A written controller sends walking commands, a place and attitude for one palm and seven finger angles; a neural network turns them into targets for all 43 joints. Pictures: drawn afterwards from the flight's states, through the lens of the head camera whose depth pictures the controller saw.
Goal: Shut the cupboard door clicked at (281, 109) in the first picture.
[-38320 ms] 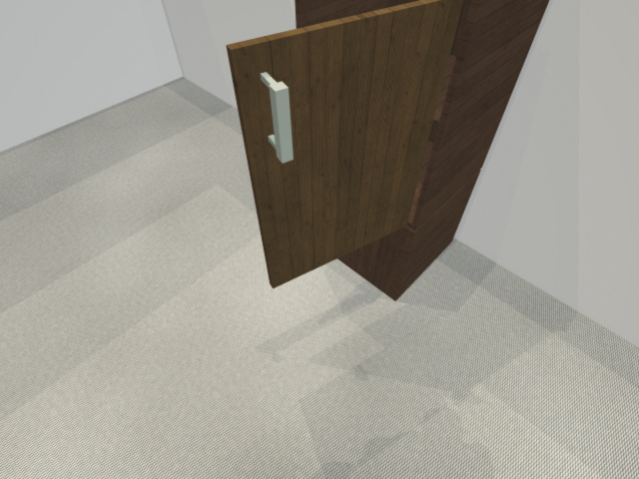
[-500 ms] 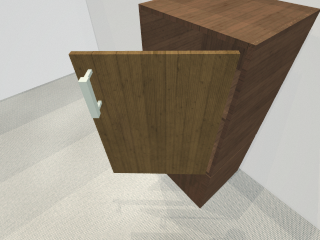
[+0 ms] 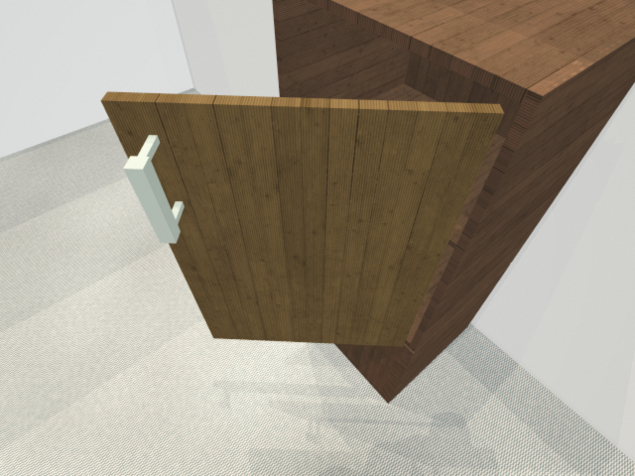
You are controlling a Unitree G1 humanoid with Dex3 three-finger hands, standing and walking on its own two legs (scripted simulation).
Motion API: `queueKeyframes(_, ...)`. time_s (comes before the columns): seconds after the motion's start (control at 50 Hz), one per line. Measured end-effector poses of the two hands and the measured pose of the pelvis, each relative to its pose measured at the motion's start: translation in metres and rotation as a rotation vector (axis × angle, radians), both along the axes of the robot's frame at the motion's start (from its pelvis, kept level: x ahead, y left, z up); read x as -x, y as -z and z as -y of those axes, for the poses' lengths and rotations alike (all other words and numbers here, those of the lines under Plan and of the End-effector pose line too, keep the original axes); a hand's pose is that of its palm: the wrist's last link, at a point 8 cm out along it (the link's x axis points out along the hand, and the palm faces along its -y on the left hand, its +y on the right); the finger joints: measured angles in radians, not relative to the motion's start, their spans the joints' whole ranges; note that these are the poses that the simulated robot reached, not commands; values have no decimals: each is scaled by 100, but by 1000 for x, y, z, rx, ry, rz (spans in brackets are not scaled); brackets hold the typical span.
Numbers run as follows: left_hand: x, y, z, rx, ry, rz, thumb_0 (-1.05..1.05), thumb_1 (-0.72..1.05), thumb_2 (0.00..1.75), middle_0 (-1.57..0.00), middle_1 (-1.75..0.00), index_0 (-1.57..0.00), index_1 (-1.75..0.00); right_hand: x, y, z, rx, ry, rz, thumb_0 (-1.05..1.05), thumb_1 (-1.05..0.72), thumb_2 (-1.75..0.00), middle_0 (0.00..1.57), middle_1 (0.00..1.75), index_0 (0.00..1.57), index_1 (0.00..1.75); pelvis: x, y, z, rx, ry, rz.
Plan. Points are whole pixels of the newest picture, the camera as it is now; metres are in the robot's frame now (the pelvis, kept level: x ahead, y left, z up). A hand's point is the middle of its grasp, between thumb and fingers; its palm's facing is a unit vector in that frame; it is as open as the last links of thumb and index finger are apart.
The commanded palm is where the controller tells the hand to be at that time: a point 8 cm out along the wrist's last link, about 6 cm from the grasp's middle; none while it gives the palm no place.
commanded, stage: come to a stop and stand still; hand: left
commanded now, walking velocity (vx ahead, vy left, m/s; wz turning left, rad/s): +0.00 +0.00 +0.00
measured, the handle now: (160, 191) +0.40 +0.22 +0.14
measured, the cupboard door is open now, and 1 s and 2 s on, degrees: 48 48 48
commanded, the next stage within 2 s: look again from close up in 0.32 s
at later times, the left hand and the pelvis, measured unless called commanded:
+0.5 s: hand out of the picture +0.04 +0.17 -0.17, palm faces +0.01 -0.98 -0.22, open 7.3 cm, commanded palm none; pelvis +0.02 -0.01 +0.00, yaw +0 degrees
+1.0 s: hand out of the picture +0.01 +0.15 -0.17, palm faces +0.03 -0.98 -0.19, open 7.3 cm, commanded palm none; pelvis +0.01 -0.02 +0.01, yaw +1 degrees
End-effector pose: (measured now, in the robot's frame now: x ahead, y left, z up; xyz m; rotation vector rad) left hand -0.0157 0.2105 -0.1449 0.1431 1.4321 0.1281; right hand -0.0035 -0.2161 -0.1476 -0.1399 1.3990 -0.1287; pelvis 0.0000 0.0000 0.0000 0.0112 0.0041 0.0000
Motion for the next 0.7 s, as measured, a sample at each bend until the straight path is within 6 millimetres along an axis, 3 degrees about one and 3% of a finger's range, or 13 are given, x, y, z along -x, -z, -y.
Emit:
queueKeyframes(0.18, -32, -2, -8, -33, 4, 50, 1, 92, 90, -20, -30, -20, -30, -30, -3, 12, 25, -8, 36, 2, -92, -89, 20, 30, 20, 30, -13, -1, 5, -2, -3, 1)
queueKeyframes(0.34, -50, -6, -9, -47, 11, 85, 0, 92, 90, -20, -30, -20, -30, -38, -3, 17, 23, -15, 37, 1, -92, -89, 20, 30, 20, 30, -17, -2, 9, -4, -6, 3)
queueKeyframes(0.5, -51, -7, -5, -45, 10, 86, 0, 92, 90, -20, -30, -20, -30, -34, -4, 20, 19, -13, 16, 1, -92, -89, 20, 30, 20, 30, -18, -4, 14, -4, -7, 3)
queueKeyframes(0.7, -39, -5, 2, -34, -5, 65, 0, 92, 90, -20, -30, -20, -30, -27, -6, 23, 19, -14, -2, 1, -91, -89, 20, 30, 20, 30, -17, -5, 19, -3, -12, 7)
